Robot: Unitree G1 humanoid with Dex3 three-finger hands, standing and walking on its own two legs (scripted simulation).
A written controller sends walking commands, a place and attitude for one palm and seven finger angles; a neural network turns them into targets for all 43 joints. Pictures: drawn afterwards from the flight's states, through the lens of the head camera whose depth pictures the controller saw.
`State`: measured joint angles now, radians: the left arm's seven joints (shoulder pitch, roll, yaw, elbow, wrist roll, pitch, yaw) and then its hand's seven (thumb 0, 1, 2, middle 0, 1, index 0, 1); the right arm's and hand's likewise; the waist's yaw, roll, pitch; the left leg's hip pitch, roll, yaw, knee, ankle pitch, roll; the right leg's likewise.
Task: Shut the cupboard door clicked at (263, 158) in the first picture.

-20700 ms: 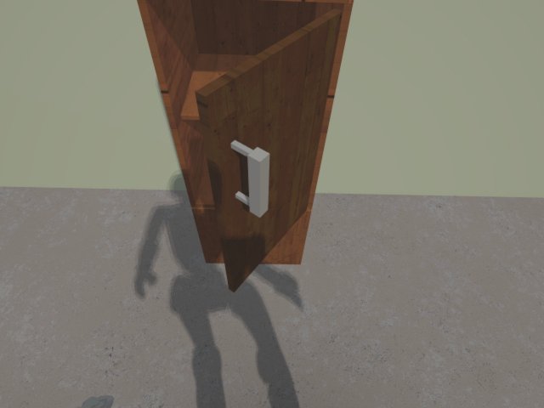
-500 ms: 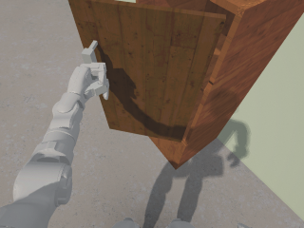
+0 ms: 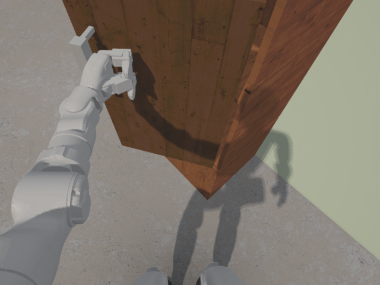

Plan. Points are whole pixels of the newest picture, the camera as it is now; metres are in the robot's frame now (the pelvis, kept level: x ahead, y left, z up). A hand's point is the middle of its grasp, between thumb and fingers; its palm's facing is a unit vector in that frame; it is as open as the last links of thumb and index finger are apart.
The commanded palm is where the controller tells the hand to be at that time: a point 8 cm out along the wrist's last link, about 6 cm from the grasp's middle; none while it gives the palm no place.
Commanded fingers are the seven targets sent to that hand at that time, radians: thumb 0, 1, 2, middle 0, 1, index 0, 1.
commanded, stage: push the door shut along its arc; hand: left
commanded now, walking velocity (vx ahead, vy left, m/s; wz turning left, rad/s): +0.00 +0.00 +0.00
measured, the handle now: (94, 63) +0.57 +0.16 +0.11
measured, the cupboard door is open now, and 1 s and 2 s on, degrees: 32 21 21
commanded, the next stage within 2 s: pull the fist back off the door in 0.54 s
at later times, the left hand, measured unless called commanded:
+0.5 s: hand (138, 71) +0.53 +0.06 +0.12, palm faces -0.41 -0.91 -0.02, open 3.3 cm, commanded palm +0.55 +0.09 +0.11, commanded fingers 0.00 0.90 0.90 -1.30 -1.50 -1.30 -1.50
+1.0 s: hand (165, 70) +0.54 +0.01 +0.10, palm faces +0.03 -1.00 -0.09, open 3.2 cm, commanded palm +0.50 +0.07 +0.11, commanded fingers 0.00 0.90 0.90 -1.30 -1.50 -1.30 -1.50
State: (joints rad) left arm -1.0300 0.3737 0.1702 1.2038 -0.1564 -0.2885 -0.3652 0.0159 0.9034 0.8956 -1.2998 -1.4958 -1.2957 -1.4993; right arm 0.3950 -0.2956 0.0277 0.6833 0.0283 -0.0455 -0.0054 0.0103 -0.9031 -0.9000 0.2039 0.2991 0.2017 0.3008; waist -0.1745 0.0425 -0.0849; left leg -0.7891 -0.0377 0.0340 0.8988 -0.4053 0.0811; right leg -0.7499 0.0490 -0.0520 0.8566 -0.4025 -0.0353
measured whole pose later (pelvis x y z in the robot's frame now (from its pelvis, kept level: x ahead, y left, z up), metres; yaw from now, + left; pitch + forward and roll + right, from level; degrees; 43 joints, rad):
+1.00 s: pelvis +0.01 -0.03 -0.01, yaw -1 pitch +21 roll +0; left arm -1.08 0.22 0.26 1.22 0.06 -0.32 0.20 0.02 0.92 0.92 -1.30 -1.50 -1.30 -1.50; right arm 0.44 -0.23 0.00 0.68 -0.06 -0.01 0.11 0.01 -0.90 -0.90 0.20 0.30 0.20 0.30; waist -0.19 0.08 -0.14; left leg -0.88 -0.01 0.05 0.96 -0.44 0.04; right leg -0.86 0.07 -0.04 0.94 -0.45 -0.07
